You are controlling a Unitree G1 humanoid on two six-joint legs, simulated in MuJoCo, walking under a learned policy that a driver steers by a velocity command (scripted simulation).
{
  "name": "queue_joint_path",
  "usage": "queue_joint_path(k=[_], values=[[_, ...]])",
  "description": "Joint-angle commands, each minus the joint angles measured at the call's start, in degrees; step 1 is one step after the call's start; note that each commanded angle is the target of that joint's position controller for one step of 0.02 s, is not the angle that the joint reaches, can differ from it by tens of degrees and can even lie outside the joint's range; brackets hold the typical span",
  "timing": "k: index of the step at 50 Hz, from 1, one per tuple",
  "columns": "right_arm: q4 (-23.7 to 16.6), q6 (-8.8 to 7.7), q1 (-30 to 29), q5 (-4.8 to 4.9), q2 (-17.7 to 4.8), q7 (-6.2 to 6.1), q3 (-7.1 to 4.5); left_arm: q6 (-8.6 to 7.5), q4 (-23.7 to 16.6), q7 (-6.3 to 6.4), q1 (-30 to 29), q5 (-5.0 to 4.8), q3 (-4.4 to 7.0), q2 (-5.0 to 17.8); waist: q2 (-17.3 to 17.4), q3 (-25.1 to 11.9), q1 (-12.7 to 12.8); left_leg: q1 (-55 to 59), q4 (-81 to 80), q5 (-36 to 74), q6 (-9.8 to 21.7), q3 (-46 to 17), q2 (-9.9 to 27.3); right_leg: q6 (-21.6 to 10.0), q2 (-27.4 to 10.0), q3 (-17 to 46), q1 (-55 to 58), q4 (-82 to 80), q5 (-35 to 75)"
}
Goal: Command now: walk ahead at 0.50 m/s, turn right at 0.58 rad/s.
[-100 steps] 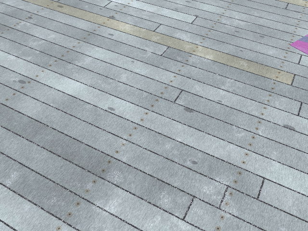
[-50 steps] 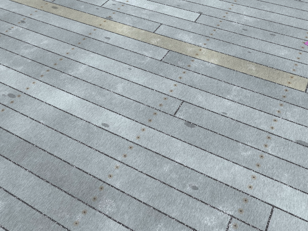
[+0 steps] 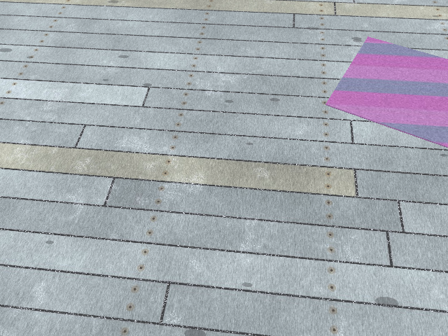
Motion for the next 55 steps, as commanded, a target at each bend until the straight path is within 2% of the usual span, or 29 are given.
queue_joint_path(k=[1, 6, 8, 10, 11, 12, 13, 14, 15, 16, 18, 19, 21, 25, 26, 27, 32, 35, 36, 37, 38, 39, 40, 41, 42, 44, 48, 52, 55], values=[[-5.04, -0.04, -4.91, 0.29, -3.72, 0.32, -0.39, -0.40, -2.75, 0.22, 4.57, 0.05, 1.51, 8.02, -4.93, -0.63, 1.09, -1.53, -5.94, 5.79, -0.29, 3.23, -3.19, -5.09, -13.90, 12.38, 1.90, -3.05, 26.50], [-8.37, -1.02, -11.48, 0.79, -4.10, 0.76, 0.41, -0.33, -3.01, 0.97, 7.52, 0.86, 1.29, 8.21, -6.11, 0.05, 3.17, -0.02, -16.27, 6.94, 1.85, 3.67, -5.50, -4.65, -15.94, 14.27, 8.51, -0.43, 29.79], [-7.84, -1.57, -7.77, 0.86, -5.03, 0.66, 0.17, -0.72, -3.39, 1.37, 5.63, 0.95, 1.20, 8.68, -6.66, -0.36, 0.70, 8.33, -20.97, 5.55, 3.91, 3.55, -6.53, -2.71, -16.86, 13.98, 7.51, 1.24, 34.01], [-4.17, -2.31, 3.87, 1.00, -7.69, -0.23, -1.09, -1.31, -3.63, 1.07, 3.45, 1.09, 1.38, 10.12, -5.88, -5.29, -4.60, 23.18, -24.48, 2.57, 6.30, 4.85, -9.60, -0.67, -15.08, 11.87, 6.61, 12.27, 46.25], [-2.15, -2.96, 12.00, 0.56, -9.31, -0.94, -1.75, -1.64, -3.89, 0.67, 2.92, 0.89, 1.24, 9.79, -3.96, -10.00, -8.46, 34.83, -26.12, 3.61, 7.97, 2.53, -6.55, 0.27, -12.34, 9.67, 1.68, 23.07, 40.67], [-1.65, -3.15, 20.84, -0.67, -13.73, -1.79, -2.59, -1.92, -5.72, 0.46, 4.99, 0.76, 0.13, 5.51, 3.22, -18.40, -10.17, 47.41, -25.52, -2.62, 10.67, -13.38, 7.72, 1.08, -8.63, 6.42, -7.01, 39.82, 18.28], [-0.02, -2.22, 20.50, -0.21, -16.98, -1.27, -3.87, -1.52, -4.91, 0.30, 14.04, -1.54, 0.11, 3.71, 19.06, -23.33, -5.18, 55.60, -34.89, -5.58, 18.99, -41.04, 17.90, 3.17, 0.45, 2.34, -21.74, 55.36, -17.41], [-1.81, -1.56, 14.11, 0.75, -11.43, -0.59, -2.96, -0.78, -3.72, 0.78, 10.56, 0.72, 0.33, 7.62, 5.47, -13.32, -3.86, 47.46, -37.12, -14.59, 17.99, -38.76, 15.70, 2.73, -4.45, 4.42, -28.17, 59.22, -13.94], [-2.55, -1.71, 9.75, 1.23, -7.29, -0.36, -1.91, -0.73, -4.90, 0.25, 3.85, 1.33, 0.28, 7.26, -0.50, -6.12, -4.11, 39.55, -37.79, -13.22, 16.89, -29.01, 12.78, 2.92, -6.40, 4.13, -28.46, 57.29, -9.09], [-1.78, -2.00, 8.67, 0.77, -5.61, -0.23, -1.39, -0.78, -5.86, -0.11, 1.15, 1.24, -0.03, 5.93, -2.04, -2.67, -3.25, 34.36, -39.19, -6.34, 15.39, -22.40, 9.89, 3.01, -8.06, 3.70, -27.56, 54.14, -6.84], [0.59, -2.99, 11.40, 1.00, -4.92, -0.27, -0.91, 0.09, -6.33, -0.80, 0.13, 2.31, -0.25, 4.84, 1.66, -0.98, -2.06, 29.78, -39.96, 6.89, 12.84, -13.46, 5.68, 3.43, -9.83, 2.96, -24.15, 49.44, -5.73], [1.43, -3.47, 12.33, 1.35, -5.62, -0.20, -1.12, 0.57, -6.22, -1.05, 1.41, 2.29, -0.42, 4.23, 4.05, -3.05, -1.23, 30.78, -40.28, 8.39, 13.62, -12.45, 5.67, 3.93, -9.56, 2.06, -23.73, 48.81, -5.72], [2.44, -4.21, 13.89, 1.89, -5.82, -0.03, -1.17, 1.05, -6.56, -1.50, -0.53, 2.44, -0.53, 4.18, 3.64, -2.84, -1.13, 30.99, -42.06, 9.75, 14.21, -9.73, 4.85, 4.62, -10.35, 0.68, -25.99, 46.83, -4.24], [4.47, -3.89, 18.14, 2.06, -5.96, -0.10, -1.17, 1.08, -10.04, -2.18, -11.31, 2.42, -1.46, 2.97, 2.53, 0.35, -2.99, 32.40, -45.58, 10.23, 14.46, -5.68, 3.70, 6.50, -13.51, -2.91, -32.73, 37.57, 3.11], [5.24, -3.82, 20.01, 2.33, -4.97, -0.09, -0.90, 1.04, -10.64, -2.24, -14.00, 2.50, -1.59, 2.81, 1.80, 0.93, -3.94, 33.42, -45.20, 14.39, 13.27, -3.87, 2.18, 6.62, -13.22, -4.22, -33.49, 35.53, 4.95], [5.38, -3.75, 20.27, 2.20, -6.32, -0.06, -1.13, 0.90, -11.58, -2.35, -15.54, 2.20, -2.18, 1.57, 3.71, 0.34, -3.88, 33.33, -45.05, 14.28, 13.59, -3.44, 2.68, 6.94, -13.57, -4.57, -32.27, 31.10, 6.56], [7.04, -3.23, 24.18, 2.00, -7.49, -0.50, -1.34, 0.30, -13.94, -2.06, -23.38, 1.60, -2.74, 2.00, 2.85, 1.17, -5.90, 35.10, -41.49, 20.07, 13.41, -4.46, 3.16, 7.41, -11.19, -6.17, -26.67, 19.12, 9.02], [7.04, -2.78, 23.11, 1.65, -8.73, -0.86, -1.72, -0.51, -14.15, -1.40, -21.93, 1.42, -2.29, 3.42, 3.40, 0.34, -4.22, 36.90, -36.85, 24.13, 12.54, -7.12, 4.63, 6.13, -9.84, -5.40, -20.99, 14.79, 4.57], [6.93, -2.68, 22.25, 1.70, -9.17, -0.92, -1.87, -0.93, -13.13, -1.04, -18.28, 1.52, -1.87, 4.21, 3.35, -1.12, -2.41, 36.68, -32.97, 27.35, 11.88, -7.29, 4.17, 5.49, -8.68, -5.57, -15.73, 12.26, 2.97], [6.88, -2.57, 21.62, 2.04, -8.84, -0.81, -1.81, -1.62, -10.79, -0.45, -11.20, 1.98, -1.17, 5.50, 1.05, -4.78, 0.78, 34.70, -24.35, 28.76, 10.79, -5.35, 1.59, 4.30, -8.20, -5.57, -5.79, 7.92, 4.51], [5.51, -2.71, 20.83, 2.60, -7.08, -0.64, -1.35, -2.38, -9.11, 0.42, -2.32, 3.25, -0.07, 9.12, -2.96, -11.36, 4.18, 26.75, -11.53, 18.96, 9.48, -2.90, -1.75, 1.93, -16.16, 2.19, 7.66, 6.85, 1.11], [3.15, -2.59, 25.55, 4.54, -0.15, -0.65, 0.12, -2.10, -9.34, 0.97, 2.42, 4.45, 1.45, 15.31, -14.40, -19.38, 3.22, 8.05, 7.19, -11.06, 6.84, 3.13, -9.67, -3.48, -33.10, 23.65, 24.52, 4.32, -3.72], [3.70, -1.69, 25.09, 3.13, -5.77, -1.26, -1.33, -1.04, -9.39, 0.73, 1.00, 2.64, 1.42, 13.13, -12.14, -19.20, 2.71, 2.55, 15.37, -21.33, 7.53, 1.00, -9.55, -5.49, -35.27, 33.14, 19.33, -0.62, -9.60], [3.85, -1.15, 22.23, 2.30, -6.72, -1.08, -1.93, -0.81, -10.28, 0.49, -4.09, 2.08, 0.12, 8.37, -6.89, -10.34, 0.45, 1.19, 17.18, -17.07, 8.02, -1.03, -6.30, -4.14, -32.31, 25.37, 11.45, -2.25, -13.33], [3.54, -1.00, 19.81, 2.08, -5.23, -0.46, -1.74, -1.11, -10.58, 0.25, -7.66, 1.69, -0.59, 5.36, -5.54, -5.04, -0.75, 1.94, 15.62, -13.06, 7.73, -0.95, -4.40, -2.92, -29.46, 18.19, 4.52, -4.62, -9.95], [3.40, 0.26, 19.04, 1.00, -4.22, 0.41, -2.01, -1.94, -9.73, 0.53, -8.82, 1.40, -1.16, 3.26, -7.56, -1.26, -3.12, 5.00, 12.91, -9.92, 6.82, -0.39, -2.45, -0.21, -25.37, 8.07, -2.52, -7.30, -1.49], [1.72, 1.95, 15.32, 0.63, -2.97, 1.67, -2.10, -3.69, -8.07, 0.64, -6.07, 0.76, -0.54, 4.44, -5.87, -0.97, -4.30, 1.98, 12.73, -3.44, 5.52, 0.40, -1.70, -0.67, -24.46, -0.38, -2.42, -9.38, 8.80], [-1.17, 2.23, 7.61, 0.55, -2.78, 2.32, -1.83, -3.60, -6.16, 0.56, -2.43, 1.01, -0.44, 4.35, -5.30, 1.32, -3.12, -3.20, 5.63, 3.47, 4.39, 1.37, -1.12, -1.16, -23.88, -6.78, -0.16, -9.67, 13.45], [-3.18, 1.97, 1.77, 0.62, -2.04, 2.99, -1.10, -3.42, -5.43, 0.72, -1.10, 1.10, -0.34, 5.10, -5.39, 2.06, -1.88, -0.84, -4.22, 8.34, 4.75, 4.35, -2.05, -0.14, -22.81, -11.57, 1.20, -8.81, 17.66]])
